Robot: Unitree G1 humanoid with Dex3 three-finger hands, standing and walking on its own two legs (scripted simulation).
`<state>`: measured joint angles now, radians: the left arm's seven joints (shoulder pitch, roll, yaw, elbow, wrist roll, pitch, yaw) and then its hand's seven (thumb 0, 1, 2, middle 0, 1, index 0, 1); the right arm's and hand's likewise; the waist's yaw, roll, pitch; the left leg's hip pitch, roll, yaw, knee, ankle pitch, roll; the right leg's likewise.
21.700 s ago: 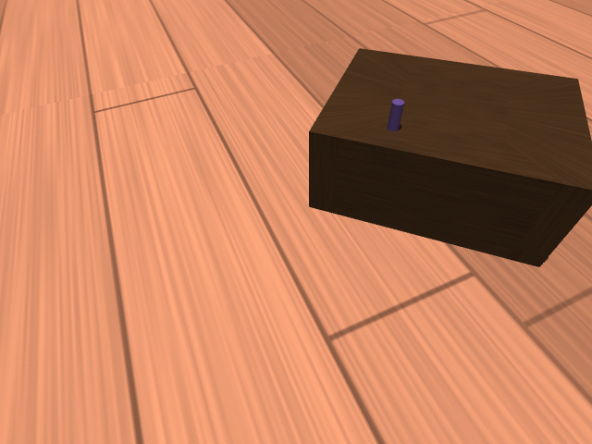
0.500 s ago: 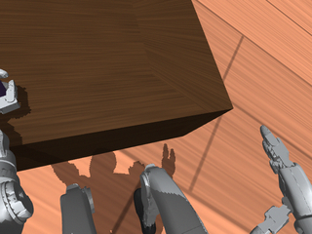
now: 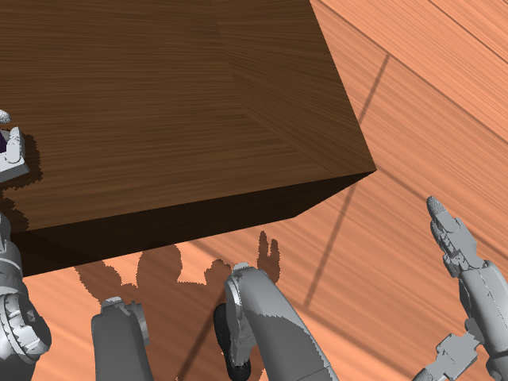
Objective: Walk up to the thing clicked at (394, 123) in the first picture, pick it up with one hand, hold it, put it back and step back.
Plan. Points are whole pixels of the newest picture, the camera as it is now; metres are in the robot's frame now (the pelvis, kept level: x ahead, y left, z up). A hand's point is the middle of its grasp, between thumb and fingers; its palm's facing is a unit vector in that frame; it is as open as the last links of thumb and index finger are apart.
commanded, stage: loosen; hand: left
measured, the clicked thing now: out of the picture +0.51 +0.25 -0.07
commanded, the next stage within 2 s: open in 0.02 s
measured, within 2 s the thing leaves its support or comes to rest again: neither
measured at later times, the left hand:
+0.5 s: hand out of the picture +0.51 +0.24 -0.08, palm faces +0.31 -0.95 -0.01, open 12.3 cm
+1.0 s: hand out of the picture +0.52 +0.30 +0.03, palm faces +0.36 -0.93 -0.03, open 17.3 cm
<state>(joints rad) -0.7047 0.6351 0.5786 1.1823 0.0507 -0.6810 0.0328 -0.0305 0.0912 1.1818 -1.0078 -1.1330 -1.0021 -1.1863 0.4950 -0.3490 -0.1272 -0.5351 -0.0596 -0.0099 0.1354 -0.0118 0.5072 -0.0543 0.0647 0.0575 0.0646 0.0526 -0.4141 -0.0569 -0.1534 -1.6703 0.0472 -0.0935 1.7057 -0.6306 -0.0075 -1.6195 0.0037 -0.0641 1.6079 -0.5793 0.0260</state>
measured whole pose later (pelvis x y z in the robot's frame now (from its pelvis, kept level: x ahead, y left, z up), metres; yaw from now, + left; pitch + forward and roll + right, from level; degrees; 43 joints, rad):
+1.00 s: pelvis +0.01 +0.00 +0.03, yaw +0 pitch +30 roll -6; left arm -0.70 0.72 0.66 1.04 0.00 -0.51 -0.08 -0.02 -0.60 0.05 -0.13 -0.10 -0.14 -0.10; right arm 0.52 -0.34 -0.11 -0.46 -0.03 0.04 0.09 -0.01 0.49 -0.05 0.07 0.06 0.07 0.05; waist -0.37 -0.05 -0.16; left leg -1.52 0.06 -0.09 1.61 -0.62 -0.01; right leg -1.47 0.01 -0.06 1.50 -0.56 0.03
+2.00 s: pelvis +0.07 +0.00 +0.17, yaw +3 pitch +12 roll -1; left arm 0.15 0.26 0.13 0.33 -0.04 0.02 0.10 -0.02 -0.55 0.05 -0.06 -0.05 -0.06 -0.06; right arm 0.41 -0.21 0.02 0.10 0.05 0.13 -0.06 0.01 -0.87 -0.88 0.20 0.30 0.20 0.30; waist -0.02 0.00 -0.12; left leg -0.67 0.04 0.00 0.94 -0.47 -0.01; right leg -0.66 -0.01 0.00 0.90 -0.44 0.03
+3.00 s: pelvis +0.05 -0.01 +0.17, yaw +3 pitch +9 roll +0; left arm 0.45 0.20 -0.01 0.10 -0.03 0.01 0.11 -0.02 -0.51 0.07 -0.06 -0.06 -0.06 -0.06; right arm 0.47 -0.19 0.00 0.05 0.03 0.11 -0.11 0.01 -0.90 -0.90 0.20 0.31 0.20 0.30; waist 0.01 0.00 -0.11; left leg -0.65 0.02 0.01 0.96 -0.46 -0.01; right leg -0.66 -0.02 0.01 0.97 -0.45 0.02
